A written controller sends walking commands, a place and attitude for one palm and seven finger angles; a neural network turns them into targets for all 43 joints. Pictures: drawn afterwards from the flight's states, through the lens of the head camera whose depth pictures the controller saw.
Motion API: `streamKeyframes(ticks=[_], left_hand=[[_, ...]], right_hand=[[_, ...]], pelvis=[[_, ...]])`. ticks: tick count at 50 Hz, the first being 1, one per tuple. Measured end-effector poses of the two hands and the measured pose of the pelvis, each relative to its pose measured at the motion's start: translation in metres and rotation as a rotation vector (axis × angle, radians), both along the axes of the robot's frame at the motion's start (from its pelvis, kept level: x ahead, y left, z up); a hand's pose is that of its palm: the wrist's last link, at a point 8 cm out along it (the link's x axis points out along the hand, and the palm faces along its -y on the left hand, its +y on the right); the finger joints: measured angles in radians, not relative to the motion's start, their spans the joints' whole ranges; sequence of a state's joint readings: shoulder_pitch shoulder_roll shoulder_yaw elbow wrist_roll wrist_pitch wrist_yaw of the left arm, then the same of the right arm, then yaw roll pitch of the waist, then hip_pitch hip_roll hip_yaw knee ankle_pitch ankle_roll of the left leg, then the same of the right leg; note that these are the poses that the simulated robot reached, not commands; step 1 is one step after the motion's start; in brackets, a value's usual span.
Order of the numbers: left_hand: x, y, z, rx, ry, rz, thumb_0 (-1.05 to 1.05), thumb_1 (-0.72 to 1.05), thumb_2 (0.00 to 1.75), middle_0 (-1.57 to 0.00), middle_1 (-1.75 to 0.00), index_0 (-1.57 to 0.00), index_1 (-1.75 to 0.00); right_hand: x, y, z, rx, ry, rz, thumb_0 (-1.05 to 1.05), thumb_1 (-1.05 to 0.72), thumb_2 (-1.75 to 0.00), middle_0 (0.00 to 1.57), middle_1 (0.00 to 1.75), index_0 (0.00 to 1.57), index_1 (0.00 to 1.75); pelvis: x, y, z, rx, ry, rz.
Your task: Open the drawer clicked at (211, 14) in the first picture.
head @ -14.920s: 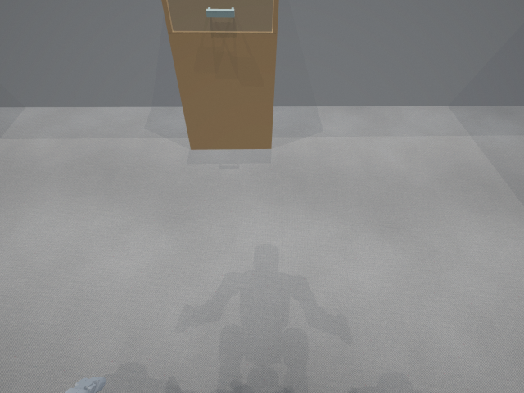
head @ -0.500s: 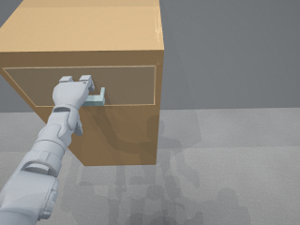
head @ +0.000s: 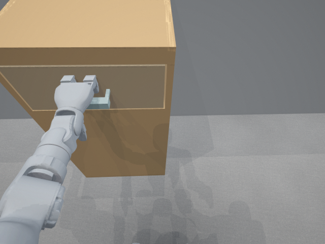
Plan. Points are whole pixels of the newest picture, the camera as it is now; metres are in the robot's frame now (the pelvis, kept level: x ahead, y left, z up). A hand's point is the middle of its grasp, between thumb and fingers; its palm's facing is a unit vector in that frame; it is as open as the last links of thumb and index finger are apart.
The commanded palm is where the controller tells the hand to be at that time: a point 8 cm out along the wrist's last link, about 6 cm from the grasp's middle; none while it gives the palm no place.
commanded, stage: lower the fingers behind the handle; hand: left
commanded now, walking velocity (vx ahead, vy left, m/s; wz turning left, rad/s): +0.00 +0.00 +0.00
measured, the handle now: (90, 97) +0.51 +0.21 +0.03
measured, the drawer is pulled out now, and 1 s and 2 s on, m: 0.00 0.00 0.00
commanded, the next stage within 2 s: lift the fingers back up to retry in 0.52 s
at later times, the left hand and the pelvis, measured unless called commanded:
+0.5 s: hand (82, 109) +0.46 +0.22 +0.03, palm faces -0.01 +0.01 -1.00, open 13.7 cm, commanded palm +0.44 +0.21 +0.07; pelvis -0.02 +0.01 -0.01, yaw +0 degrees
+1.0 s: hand (81, 106) +0.46 +0.22 +0.04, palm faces -0.03 -0.04 -1.00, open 13.7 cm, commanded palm +0.44 +0.22 +0.12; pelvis +0.00 +0.01 +0.00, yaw +0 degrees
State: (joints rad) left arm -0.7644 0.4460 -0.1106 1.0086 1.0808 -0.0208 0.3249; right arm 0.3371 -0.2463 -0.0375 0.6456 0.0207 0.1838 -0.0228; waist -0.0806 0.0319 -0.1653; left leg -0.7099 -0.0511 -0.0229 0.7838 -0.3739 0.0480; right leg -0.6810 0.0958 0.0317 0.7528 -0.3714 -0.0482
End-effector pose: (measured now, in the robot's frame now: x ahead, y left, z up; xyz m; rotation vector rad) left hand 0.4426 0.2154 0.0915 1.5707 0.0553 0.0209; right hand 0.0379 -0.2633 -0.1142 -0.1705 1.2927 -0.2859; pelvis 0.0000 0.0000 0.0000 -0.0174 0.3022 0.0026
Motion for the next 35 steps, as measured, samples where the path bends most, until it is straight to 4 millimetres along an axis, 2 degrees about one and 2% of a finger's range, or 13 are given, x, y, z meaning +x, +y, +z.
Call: streamKeyframes(ticks=[18, 35], left_hand=[[0.0, -0.001, -0.003, 0.01, -0.011, 0.007, 0.0, -0.49, 0.3, -0.24, -1.3, -0.32, -1.24], [-0.001, 0.0, -0.003, -0.002, -0.008, 0.003, 0.0, -0.49, 0.3, -0.22, -1.31, -0.33, -1.22]], right_hand=[[-0.025, 0.007, -0.008, 0.0, 0.022, -0.001, 0.01, -0.91, -0.9, 0.2, 0.3, 0.2, 0.3], [-0.031, 0.01, -0.007, -0.005, 0.02, -0.01, 0.01, -0.91, -0.9, 0.2, 0.3, 0.2, 0.3]], pelvis=[[-0.015, 0.004, -0.009, -0.007, 0.02, 0.007], [-0.018, 0.008, -0.01, -0.01, 0.019, 0.001]])
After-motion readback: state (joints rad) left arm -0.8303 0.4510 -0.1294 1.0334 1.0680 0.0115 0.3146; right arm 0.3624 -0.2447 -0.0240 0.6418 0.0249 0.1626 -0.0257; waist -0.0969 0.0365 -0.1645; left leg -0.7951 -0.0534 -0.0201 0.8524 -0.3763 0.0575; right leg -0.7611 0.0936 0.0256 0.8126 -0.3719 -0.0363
